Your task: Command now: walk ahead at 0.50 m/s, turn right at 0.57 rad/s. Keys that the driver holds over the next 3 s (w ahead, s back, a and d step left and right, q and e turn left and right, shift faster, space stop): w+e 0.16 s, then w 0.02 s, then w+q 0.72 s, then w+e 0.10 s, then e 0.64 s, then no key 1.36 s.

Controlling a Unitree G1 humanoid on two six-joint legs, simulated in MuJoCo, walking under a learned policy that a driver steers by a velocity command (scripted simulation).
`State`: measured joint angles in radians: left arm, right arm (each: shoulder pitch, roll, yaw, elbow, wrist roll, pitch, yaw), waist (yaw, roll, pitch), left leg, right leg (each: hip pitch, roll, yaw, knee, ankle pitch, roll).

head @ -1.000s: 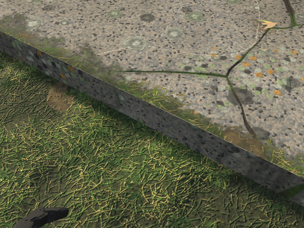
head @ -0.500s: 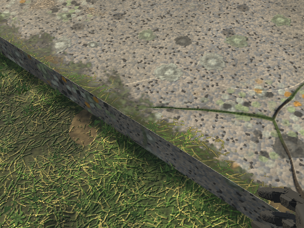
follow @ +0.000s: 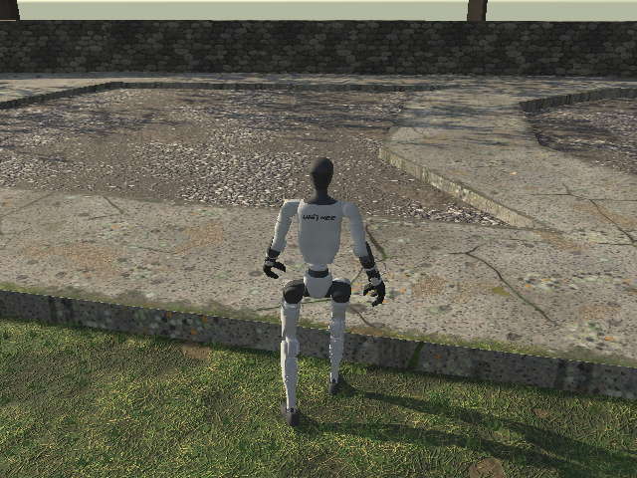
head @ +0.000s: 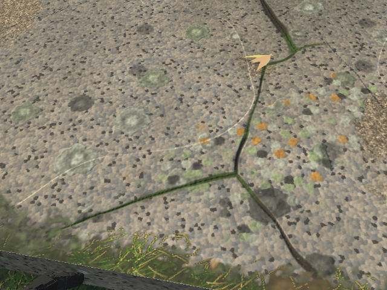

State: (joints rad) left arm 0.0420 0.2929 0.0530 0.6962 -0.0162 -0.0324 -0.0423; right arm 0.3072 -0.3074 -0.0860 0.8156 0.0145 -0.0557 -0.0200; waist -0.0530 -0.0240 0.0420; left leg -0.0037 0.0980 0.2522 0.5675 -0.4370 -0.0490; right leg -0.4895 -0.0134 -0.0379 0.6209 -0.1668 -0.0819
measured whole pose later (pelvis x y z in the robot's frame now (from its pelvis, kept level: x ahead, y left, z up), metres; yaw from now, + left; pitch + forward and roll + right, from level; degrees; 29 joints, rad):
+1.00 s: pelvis +0.57 +0.11 +0.21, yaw +12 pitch +3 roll -1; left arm 0.02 0.20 -0.05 0.56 0.03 -0.11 -0.01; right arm 0.44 -0.18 0.01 0.82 0.01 -0.09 0.02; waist -0.03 -0.04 -0.06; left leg -0.20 -0.13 -0.12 0.40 -0.22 0.10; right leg -0.87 -0.06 0.03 1.13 0.02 -0.06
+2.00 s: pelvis +0.83 +0.20 +0.21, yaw -12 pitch +1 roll -2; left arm 0.21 0.31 0.08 0.68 -0.01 0.07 0.05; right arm 0.20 -0.22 -0.03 0.64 -0.02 -0.02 -0.03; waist -0.01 -0.05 0.01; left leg -0.28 -0.02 -0.04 0.49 -0.22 0.04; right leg -0.48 0.08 0.15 1.11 -0.44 0.10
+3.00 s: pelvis +0.82 +0.18 +0.20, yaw -11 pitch -1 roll -1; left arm 0.33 0.17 0.03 0.89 0.00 -0.02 0.05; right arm 0.22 -0.18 -0.04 0.88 0.00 -0.01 -0.04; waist 0.00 0.01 0.02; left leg -0.30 -0.01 -0.06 0.56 -0.24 0.00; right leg -0.18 0.01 0.04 0.53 -0.33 0.02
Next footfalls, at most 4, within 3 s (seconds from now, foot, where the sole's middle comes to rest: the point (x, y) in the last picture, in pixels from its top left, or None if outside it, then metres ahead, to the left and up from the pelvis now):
0.66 left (142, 235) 0.57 0.17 -0.57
1.24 right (172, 146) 0.91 0.07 -0.57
1.80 left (115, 147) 0.92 0.28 -0.57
2.18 right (180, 169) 0.81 0.05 -0.57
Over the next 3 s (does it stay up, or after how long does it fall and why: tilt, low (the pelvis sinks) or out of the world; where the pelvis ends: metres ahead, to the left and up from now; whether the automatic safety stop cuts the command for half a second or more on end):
stays up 0.82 0.18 0.20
